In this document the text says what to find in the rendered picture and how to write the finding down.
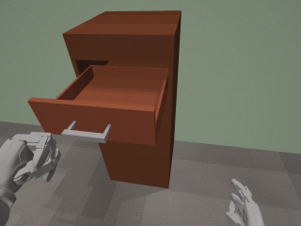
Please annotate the right robot hand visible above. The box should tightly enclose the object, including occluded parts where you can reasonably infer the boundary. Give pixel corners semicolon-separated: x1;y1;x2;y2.
226;178;265;226

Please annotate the robot left forearm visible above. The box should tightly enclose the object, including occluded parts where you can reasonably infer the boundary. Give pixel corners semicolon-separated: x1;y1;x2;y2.
0;186;17;226

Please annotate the cabinet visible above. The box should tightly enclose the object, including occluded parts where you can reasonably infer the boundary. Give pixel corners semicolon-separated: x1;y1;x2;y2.
62;10;182;189

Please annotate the left robot hand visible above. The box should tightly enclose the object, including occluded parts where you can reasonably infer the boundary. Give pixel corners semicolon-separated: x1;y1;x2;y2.
0;132;61;193

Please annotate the drawer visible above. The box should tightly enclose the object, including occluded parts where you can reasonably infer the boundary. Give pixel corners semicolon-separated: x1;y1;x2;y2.
27;65;168;146

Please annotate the handle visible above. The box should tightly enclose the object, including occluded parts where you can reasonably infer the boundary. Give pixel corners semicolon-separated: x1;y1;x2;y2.
61;121;112;143

